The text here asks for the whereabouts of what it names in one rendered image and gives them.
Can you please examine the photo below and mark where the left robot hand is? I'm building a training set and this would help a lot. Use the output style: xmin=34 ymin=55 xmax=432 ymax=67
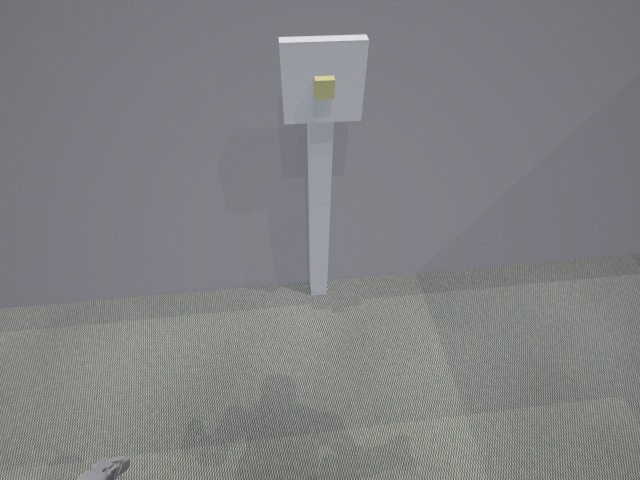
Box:
xmin=77 ymin=456 xmax=130 ymax=480

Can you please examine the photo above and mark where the button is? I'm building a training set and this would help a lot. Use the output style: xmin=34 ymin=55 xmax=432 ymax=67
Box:
xmin=314 ymin=75 xmax=335 ymax=100

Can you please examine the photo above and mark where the panel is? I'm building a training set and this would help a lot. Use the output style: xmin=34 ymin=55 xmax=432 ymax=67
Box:
xmin=278 ymin=34 xmax=369 ymax=296

